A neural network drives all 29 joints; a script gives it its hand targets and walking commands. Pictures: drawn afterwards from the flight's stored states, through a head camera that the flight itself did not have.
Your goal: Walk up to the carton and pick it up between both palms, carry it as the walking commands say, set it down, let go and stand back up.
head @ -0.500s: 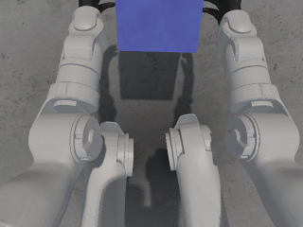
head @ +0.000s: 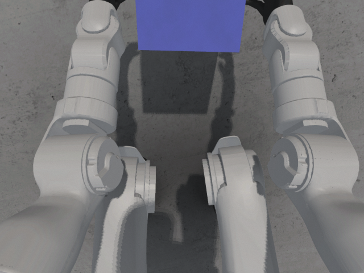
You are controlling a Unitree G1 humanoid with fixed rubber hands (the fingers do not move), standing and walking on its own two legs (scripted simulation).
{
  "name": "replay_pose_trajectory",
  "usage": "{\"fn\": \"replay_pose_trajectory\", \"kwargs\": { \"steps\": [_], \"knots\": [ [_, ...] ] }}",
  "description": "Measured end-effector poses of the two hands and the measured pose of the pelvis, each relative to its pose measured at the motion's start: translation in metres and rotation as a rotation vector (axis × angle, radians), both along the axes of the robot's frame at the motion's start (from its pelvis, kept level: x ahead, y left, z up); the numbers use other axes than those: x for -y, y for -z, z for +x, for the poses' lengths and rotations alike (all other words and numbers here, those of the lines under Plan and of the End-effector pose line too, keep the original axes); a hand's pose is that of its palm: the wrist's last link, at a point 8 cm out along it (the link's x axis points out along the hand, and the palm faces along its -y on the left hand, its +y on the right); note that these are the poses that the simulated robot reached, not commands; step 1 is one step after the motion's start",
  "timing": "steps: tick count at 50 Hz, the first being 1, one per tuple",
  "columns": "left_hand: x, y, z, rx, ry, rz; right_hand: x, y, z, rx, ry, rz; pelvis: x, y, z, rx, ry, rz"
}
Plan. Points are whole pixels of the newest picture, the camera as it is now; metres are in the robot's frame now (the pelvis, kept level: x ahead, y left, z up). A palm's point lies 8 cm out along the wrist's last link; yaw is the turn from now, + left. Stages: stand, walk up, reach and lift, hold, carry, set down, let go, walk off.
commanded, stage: set down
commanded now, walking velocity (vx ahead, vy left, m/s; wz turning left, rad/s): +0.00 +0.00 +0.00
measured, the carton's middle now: (188, 2) +0.57 -0.06 -0.26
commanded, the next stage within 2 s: none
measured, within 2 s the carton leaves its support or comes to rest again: rests again in 0.28 s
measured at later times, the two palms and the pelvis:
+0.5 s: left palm out of the picture +0.56 +0.08 -0.18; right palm (275, 4) +0.53 -0.19 -0.18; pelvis +0.01 +0.00 +0.00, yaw +0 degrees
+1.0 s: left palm (107, 27) +0.52 +0.09 -0.22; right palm (267, 30) +0.50 -0.20 -0.22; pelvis +0.00 +0.00 -0.01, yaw -1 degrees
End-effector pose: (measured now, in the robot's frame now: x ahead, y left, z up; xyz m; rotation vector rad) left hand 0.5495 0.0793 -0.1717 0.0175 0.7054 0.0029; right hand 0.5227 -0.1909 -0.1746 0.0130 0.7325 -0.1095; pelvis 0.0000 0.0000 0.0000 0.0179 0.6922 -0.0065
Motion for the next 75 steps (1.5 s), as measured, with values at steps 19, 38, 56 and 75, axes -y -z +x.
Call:
{"fn": "replay_pose_trajectory", "kwargs": {
  "steps": [19, 38, 56, 75],
  "knots": [
    [-0.001, 0.009, 0.007, 0.020, -0.002, -0.020, 0.002, 0.008, 0.006, 0.018, 0.003, 0.005, -0.001, 0.003, 0.008, -0.020, 0.005, 0.000],
    [-0.002, 0.010, 0.008, 0.028, 0.018, -0.014, 0.003, 0.009, 0.007, 0.028, -0.009, 0.001, 0.001, 0.008, 0.007, -0.008, 0.011, 0.002],
    [-0.045, 0.028, -0.013, 0.016, 0.017, 0.118, 0.038, 0.046, -0.038, -0.034, 0.078, -0.092, 0.000, 0.005, -0.006, 0.068, 0.010, 0.015],
    [-0.018, -0.018, -0.004, 0.057, 0.017, 0.065, 0.028, -0.011, -0.011, 0.059, 0.078, -0.045, 0.000, 0.000, -0.030, 0.161, 0.032, 0.009]
  ]
}}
